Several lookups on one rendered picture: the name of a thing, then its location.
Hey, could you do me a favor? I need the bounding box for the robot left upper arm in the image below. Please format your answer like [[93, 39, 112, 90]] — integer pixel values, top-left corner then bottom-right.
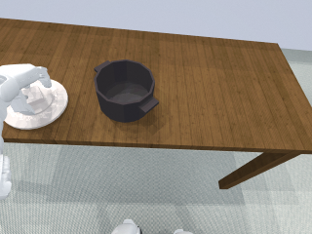
[[0, 154, 12, 200]]

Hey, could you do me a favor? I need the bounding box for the left robot forearm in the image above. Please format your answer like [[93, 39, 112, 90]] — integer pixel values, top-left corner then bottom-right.
[[0, 72, 20, 155]]

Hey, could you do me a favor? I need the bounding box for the lid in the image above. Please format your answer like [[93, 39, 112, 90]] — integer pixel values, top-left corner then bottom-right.
[[4, 79, 68, 130]]

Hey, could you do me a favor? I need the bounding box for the left robot shin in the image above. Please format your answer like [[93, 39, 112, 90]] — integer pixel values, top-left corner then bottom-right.
[[123, 219, 135, 224]]

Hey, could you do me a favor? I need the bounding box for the robot left thigh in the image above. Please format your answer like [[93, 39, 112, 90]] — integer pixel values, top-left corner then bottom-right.
[[111, 223, 140, 234]]

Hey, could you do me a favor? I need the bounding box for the table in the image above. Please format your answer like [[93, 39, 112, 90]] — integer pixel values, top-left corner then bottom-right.
[[0, 18, 312, 190]]

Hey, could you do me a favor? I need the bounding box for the robot left hand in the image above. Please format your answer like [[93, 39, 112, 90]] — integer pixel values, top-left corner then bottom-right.
[[0, 63, 52, 115]]

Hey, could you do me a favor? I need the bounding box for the knob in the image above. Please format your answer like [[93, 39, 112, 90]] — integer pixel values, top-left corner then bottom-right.
[[21, 85, 45, 106]]

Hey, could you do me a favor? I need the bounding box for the pot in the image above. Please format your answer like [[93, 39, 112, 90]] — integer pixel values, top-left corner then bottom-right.
[[94, 59, 159, 123]]

